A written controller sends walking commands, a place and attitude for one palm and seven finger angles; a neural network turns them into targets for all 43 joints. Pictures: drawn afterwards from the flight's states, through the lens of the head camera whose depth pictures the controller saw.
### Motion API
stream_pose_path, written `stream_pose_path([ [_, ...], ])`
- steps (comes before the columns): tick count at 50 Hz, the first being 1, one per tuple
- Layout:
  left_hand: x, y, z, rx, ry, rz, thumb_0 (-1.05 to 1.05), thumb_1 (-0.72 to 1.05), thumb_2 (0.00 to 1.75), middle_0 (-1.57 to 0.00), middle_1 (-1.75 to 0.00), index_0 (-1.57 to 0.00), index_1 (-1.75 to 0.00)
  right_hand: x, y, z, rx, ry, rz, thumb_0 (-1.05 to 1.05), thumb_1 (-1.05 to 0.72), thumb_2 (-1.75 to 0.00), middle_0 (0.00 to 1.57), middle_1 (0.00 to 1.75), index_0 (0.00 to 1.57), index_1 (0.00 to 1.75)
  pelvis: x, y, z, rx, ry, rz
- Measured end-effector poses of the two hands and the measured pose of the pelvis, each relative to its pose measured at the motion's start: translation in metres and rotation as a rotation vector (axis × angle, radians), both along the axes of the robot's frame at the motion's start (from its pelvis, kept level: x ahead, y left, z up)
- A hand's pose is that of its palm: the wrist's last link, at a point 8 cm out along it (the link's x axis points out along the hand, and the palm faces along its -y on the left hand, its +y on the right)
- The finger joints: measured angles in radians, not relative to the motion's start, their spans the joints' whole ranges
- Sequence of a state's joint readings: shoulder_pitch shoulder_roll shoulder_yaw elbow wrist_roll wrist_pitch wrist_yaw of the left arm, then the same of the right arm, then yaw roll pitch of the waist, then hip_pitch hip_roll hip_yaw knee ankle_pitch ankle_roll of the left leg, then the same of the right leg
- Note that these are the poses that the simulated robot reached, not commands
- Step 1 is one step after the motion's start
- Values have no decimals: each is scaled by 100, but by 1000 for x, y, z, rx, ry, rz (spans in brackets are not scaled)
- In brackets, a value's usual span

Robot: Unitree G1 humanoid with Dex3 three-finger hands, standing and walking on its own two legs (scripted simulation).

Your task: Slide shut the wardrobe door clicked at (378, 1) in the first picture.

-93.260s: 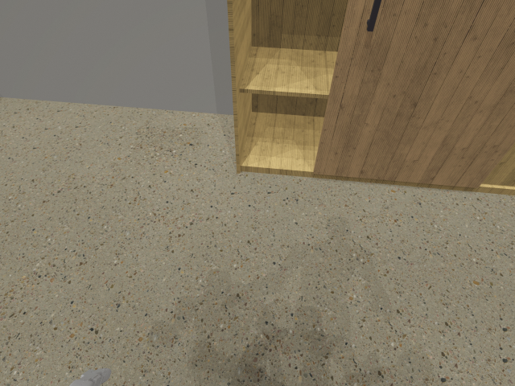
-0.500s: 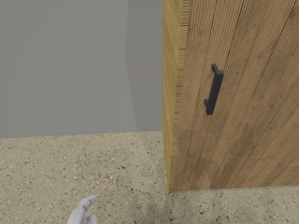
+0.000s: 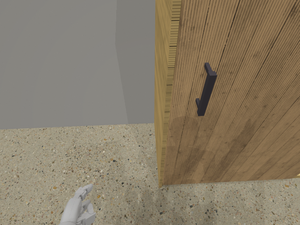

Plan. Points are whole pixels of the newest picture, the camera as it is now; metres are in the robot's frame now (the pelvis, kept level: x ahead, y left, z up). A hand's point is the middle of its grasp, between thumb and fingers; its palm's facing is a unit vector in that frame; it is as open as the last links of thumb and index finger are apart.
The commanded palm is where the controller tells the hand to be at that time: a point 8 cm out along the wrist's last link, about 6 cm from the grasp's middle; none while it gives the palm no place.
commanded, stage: stop stepping back and stand still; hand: right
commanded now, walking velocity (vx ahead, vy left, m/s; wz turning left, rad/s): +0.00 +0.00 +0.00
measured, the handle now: (203, 90) +0.46 -0.14 +0.12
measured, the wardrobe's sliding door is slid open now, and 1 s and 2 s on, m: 0.00 0.00 0.00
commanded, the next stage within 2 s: let the arm hang, fingers relaxed in 0.06 s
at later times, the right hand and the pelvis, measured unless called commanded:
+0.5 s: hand out of the picture +0.02 -0.18 -0.18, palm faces +0.01 +0.99 -0.16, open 7.1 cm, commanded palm none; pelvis +0.00 -0.01 +0.00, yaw -1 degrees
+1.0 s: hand out of the picture -0.01 -0.17 -0.17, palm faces +0.04 +0.99 -0.17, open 7.4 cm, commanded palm none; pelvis +0.01 -0.01 +0.01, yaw -1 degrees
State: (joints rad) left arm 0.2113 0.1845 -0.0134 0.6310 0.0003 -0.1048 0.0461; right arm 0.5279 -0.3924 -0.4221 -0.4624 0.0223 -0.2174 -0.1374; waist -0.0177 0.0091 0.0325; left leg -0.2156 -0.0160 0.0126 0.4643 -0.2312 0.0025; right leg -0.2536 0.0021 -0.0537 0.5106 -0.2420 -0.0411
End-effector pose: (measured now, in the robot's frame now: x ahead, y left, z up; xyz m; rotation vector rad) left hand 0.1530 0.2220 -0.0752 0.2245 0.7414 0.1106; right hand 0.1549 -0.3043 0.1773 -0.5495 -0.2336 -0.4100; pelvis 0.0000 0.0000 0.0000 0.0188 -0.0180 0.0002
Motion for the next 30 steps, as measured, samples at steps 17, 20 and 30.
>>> stream_pose_path([
  [17,-4,19,-35,14,164,-14,1,91,89,-20,-30,-21,-30,-6,12,-235,372,956,-52,1,-90,-90,19,30,20,30,-1,-14,-8,-10,22,-25],
  [20,-32,22,-39,32,262,11,1,91,89,-20,-30,-20,-30,-56,45,-291,497,1234,-57,1,-91,-90,19,30,20,30,-3,-13,-5,-14,7,-20],
  [30,-140,9,-53,20,655,78,1,91,89,-20,-30,-20,-30,-193,66,-324,670,1624,-248,0,-97,-89,20,30,20,30,-2,-9,5,-3,6,-30],
])
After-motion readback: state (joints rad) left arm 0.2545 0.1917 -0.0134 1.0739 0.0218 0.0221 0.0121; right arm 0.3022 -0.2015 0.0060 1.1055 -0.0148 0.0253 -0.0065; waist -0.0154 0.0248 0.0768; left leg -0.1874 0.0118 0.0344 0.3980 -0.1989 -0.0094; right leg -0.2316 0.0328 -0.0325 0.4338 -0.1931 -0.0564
